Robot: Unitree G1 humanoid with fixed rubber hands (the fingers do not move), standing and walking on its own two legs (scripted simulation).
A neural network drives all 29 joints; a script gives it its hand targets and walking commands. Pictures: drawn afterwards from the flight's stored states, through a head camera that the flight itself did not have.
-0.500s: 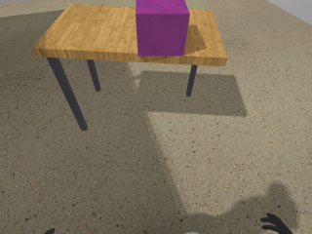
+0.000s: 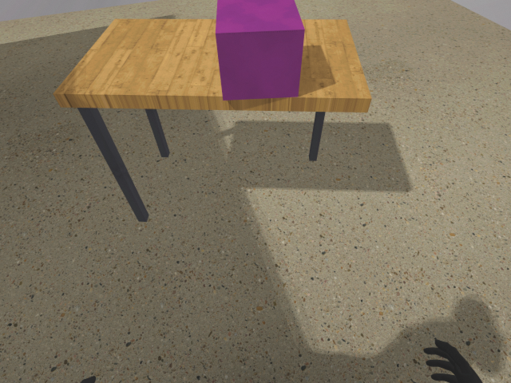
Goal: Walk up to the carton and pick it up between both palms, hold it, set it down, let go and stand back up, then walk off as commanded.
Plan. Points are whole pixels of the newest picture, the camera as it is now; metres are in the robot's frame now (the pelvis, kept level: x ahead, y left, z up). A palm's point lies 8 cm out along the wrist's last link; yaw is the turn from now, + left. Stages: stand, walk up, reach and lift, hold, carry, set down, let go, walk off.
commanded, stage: stand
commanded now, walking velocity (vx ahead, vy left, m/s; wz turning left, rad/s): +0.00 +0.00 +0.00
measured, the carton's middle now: (257, 46) +0.98 +0.01 +0.05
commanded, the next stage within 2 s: none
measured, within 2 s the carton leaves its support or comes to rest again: neither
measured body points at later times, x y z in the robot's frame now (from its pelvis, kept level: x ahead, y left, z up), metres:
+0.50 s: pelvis +0.00 +0.00 +0.00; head +0.00 +0.00 +0.45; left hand +0.10 +0.32 -0.10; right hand +0.12 -0.30 -0.10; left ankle -0.01 +0.11 -0.73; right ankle +0.03 -0.12 -0.73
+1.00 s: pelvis +0.00 +0.00 +0.01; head +0.01 +0.00 +0.46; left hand +0.10 +0.31 -0.10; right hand +0.12 -0.31 -0.10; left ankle -0.01 +0.11 -0.73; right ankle +0.03 -0.12 -0.73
